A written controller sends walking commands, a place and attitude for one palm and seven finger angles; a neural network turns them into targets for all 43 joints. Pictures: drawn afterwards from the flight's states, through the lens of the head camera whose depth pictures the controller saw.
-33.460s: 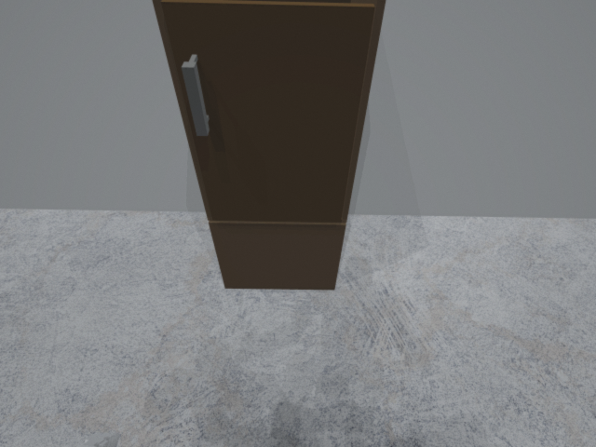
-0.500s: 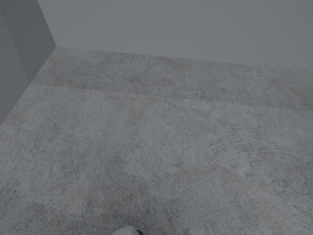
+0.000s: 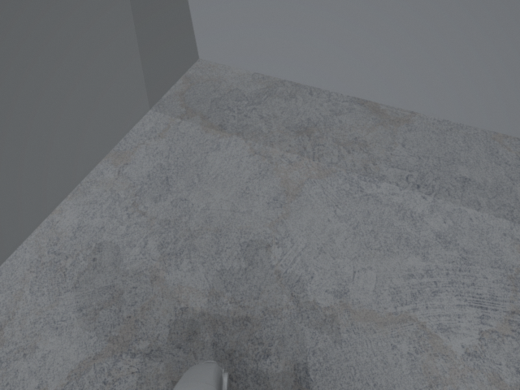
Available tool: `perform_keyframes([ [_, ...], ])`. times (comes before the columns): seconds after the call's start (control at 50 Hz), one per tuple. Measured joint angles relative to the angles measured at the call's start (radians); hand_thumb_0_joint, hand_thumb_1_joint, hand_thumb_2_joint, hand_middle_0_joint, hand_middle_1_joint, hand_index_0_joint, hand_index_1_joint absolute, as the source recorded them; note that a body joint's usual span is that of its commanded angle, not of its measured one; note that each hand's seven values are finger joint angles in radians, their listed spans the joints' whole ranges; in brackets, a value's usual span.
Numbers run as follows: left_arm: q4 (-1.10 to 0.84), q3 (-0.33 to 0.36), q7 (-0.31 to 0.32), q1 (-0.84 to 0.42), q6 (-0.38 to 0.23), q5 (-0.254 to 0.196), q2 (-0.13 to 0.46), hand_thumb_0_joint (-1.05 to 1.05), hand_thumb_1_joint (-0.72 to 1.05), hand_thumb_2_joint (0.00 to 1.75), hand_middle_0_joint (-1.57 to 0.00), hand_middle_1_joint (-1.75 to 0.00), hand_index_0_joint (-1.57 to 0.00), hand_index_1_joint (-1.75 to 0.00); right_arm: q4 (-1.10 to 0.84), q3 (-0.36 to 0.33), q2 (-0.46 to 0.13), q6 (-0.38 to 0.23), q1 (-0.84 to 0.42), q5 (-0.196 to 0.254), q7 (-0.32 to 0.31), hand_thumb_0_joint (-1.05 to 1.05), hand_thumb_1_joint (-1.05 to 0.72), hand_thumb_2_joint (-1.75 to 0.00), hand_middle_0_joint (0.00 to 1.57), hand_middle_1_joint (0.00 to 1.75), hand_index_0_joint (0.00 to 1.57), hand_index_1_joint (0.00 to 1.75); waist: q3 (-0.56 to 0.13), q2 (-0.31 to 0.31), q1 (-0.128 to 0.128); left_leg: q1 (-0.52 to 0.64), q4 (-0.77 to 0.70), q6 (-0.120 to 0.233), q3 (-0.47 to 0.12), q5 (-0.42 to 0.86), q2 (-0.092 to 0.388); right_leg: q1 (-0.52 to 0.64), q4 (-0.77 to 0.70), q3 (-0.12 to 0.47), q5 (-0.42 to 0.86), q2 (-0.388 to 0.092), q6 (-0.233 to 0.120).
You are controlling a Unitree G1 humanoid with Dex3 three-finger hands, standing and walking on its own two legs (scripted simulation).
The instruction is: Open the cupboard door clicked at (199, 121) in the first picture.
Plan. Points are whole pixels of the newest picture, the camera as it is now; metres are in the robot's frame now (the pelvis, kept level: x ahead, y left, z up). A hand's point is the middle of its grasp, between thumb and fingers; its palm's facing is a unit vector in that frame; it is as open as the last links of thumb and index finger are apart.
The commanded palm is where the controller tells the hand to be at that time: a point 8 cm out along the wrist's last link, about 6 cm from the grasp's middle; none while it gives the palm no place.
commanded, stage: turn to face it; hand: left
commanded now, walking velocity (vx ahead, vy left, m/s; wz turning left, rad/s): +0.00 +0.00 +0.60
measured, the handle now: out of the picture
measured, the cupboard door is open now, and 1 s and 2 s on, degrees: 44 44 44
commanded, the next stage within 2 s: none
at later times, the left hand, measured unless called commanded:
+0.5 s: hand out of the picture +0.08 +0.21 -0.16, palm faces +0.28 -0.91 -0.31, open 7.4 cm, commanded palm none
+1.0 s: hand out of the picture -0.03 +0.20 -0.18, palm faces +0.60 -0.76 -0.25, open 7.3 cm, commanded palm none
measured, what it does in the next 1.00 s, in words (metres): steps on the spot, turning left: left foot, then right foot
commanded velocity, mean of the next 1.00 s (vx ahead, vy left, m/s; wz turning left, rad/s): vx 0.00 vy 0.00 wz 0.60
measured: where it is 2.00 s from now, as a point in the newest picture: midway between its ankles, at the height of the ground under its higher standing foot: outside the picture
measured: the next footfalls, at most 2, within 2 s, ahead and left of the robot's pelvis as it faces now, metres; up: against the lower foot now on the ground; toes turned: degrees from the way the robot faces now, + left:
left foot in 0.12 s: +0.05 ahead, +0.14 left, +0.00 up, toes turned +11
right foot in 0.46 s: +0.11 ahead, -0.12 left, +0.00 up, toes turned +12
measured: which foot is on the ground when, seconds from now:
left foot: up 0.00-0.10, down 0.12-0.46, up 0.48-0.84, down 0.86-1.00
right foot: down 0.00-0.12, up 0.14-0.44, down 0.46-0.86, up 0.88-1.00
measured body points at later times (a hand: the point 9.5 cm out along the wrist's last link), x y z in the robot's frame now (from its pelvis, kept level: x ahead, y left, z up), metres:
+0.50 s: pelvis +0.04 -0.03 -0.02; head +0.09 -0.04 +0.43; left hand +0.07 +0.25 -0.13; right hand +0.20 -0.24 -0.17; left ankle +0.00 +0.12 -0.72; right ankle +0.07 -0.13 -0.74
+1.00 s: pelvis +0.05 -0.01 -0.01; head +0.08 +0.04 +0.44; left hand -0.06 +0.24 -0.16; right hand +0.29 -0.15 -0.14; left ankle +0.00 +0.07 -0.74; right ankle +0.09 -0.15 -0.66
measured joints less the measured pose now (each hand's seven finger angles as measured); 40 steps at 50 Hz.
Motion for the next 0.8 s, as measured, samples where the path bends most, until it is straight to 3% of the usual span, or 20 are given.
perform_keyframes([
  [0.08,0.013,0.007,-0.006,0.028,0.003,0.001,0.018,0.0,0.9,0.9,-0.2,-0.3,-0.21,-0.3,-0.015,0.009,0.002,-0.006,-0.038,0.002,0.003,0.01,-0.91,-0.9,0.2,0.3,0.19,0.3,0.015,-0.023,0.02,0.084,-0.185,0.02,0.037,0.025,-0.007,0.001,0.059,-0.057,-0.049,-0.032,0.015],
  [0.12,0.019,0.014,-0.01,0.053,0.007,-0.005,0.032,0.0,0.9,0.9,-0.2,-0.3,-0.21,-0.3,-0.035,0.014,-0.004,-0.022,-0.047,-0.001,0.004,0.01,-0.91,-0.9,0.2,0.3,0.2,0.3,0.006,-0.025,0.023,0.151,-0.321,0.05,0.056,0.152,-0.013,-0.034,0.156,-0.076,-0.088,-0.05,0.029],
  [0.16,0.029,0.02,-0.011,0.045,0.031,-0.011,0.055,0.0,0.9,0.9,-0.2,-0.3,-0.21,-0.3,-0.051,0.012,0.004,-0.043,-0.057,-0.002,-0.001,0.01,-0.91,-0.9,0.2,0.3,0.2,0.3,0.009,-0.039,0.022,0.127,-0.282,0.085,0.042,0.145,-0.025,-0.126,0.375,-0.006,-0.169,-0.047,0.057],
  [0.2,0.038,0.029,-0.003,0.024,0.054,-0.011,0.07,0.0,0.91,0.9,-0.2,-0.3,-0.2,-0.3,-0.06,0.018,0.012,-0.054,-0.051,-0.001,-0.011,0.01,-0.91,-0.9,0.2,0.3,0.2,0.3,0.007,-0.04,0.029,0.124,-0.266,0.09,0.024,0.119,-0.027,-0.21,0.54,0.07,-0.198,-0.013,0.074],
  [0.26,0.032,0.039,-0.006,-0.011,0.065,-0.009,0.074,0.01,0.91,0.9,-0.2,-0.3,-0.2,-0.3,-0.06,0.022,0.02,-0.052,-0.034,-0.006,-0.023,0.01,-0.91,-0.9,0.2,0.3,0.2,0.3,-0.006,-0.024,0.034,0.145,-0.316,0.077,-0.007,0.14,-0.029,-0.288,0.608,0.131,-0.129,0.013,0.085],
  [0.36,-0.011,0.039,-0.015,-0.053,0.054,-0.006,0.062,0.0,0.91,0.9,-0.2,-0.3,-0.2,-0.3,-0.048,0.025,0.027,-0.041,-0.008,-0.012,-0.021,0.01,-0.9,-0.9,0.2,0.3,0.2,0.3,-0.022,0.012,0.028,0.16,-0.374,0.065,-0.062,0.177,-0.031,-0.298,0.443,0.165,-0.069,0.034,0.086],
  [0.46,-0.053,0.03,-0.017,-0.06,0.021,-0.006,0.047,0.0,0.91,0.9,-0.2,-0.3,-0.2,-0.3,-0.044,0.014,0.032,-0.026,0.02,-0.008,-0.017,0.01,-0.9,-0.9,0.2,0.3,0.2,0.3,-0.038,0.043,0.013,0.119,-0.312,0.029,-0.125,0.147,-0.036,-0.168,0.101,0.144,0.04,0.071,0.068],
  [0.52,-0.055,0.015,-0.009,-0.061,0.0,0.001,0.018,0.0,0.91,0.9,-0.2,-0.3,-0.2,-0.3,-0.028,-0.003,0.018,-0.013,0.017,-0.003,-0.015,0.01,-0.9,-0.9,0.2,0.3,0.2,0.3,-0.021,0.065,0.009,0.023,-0.025,0.03,-0.127,-0.042,-0.055,-0.159,0.121,0.103,0.026,0.061,0.0],
  [0.56,-0.052,0.006,-0.003,-0.05,0.001,-0.001,0.0,0.0,0.91,0.9,-0.2,-0.3,-0.2,-0.3,-0.017,-0.008,0.011,-0.004,0.012,-0.004,-0.011,0.01,-0.9,-0.9,0.2,0.3,0.2,0.3,-0.013,0.065,0.005,-0.035,0.176,0.023,-0.1,-0.038,-0.055,-0.131,0.096,0.079,0.025,0.047,-0.016],
  [0.6,-0.043,0.001,0.001,-0.039,0.006,-0.001,-0.014,0.0,0.91,0.9,-0.2,-0.3,-0.2,-0.3,-0.011,-0.009,0.01,0.0,0.01,-0.004,-0.006,0.01,-0.91,-0.9,0.2,0.3,0.2,0.3,-0.011,0.058,-0.005,-0.059,0.261,0.012,-0.073,-0.003,-0.038,-0.101,0.056,0.051,0.037,0.034,-0.017],
  [0.68,-0.031,0.002,0.006,-0.022,0.003,-0.002,-0.025,0.0,0.91,0.9,-0.2,-0.3,-0.21,-0.3,-0.001,-0.002,0.02,0.002,0.01,-0.001,0.0,0.01,-0.91,-0.9,0.2,0.3,0.2,0.3,-0.006,0.027,-0.01,-0.027,0.163,-0.003,-0.033,0.005,-0.007,-0.055,0.005,-0.008,0.048,0.006,-0.015],
  [0.8,-0.021,0.015,-0.001,-0.004,0.0,0.003,0.007,0.0,0.92,0.9,-0.2,-0.3,-0.21,-0.3,0.003,0.011,0.032,-0.002,-0.018,0.003,0.003,0.01,-0.91,-0.9,0.2,0.3,0.2,0.3,0.009,-0.008,0.018,0.078,-0.122,0.014,0.026,-0.007,0.004,-0.037,0.044,-0.095,0.007,-0.034,0.003],
])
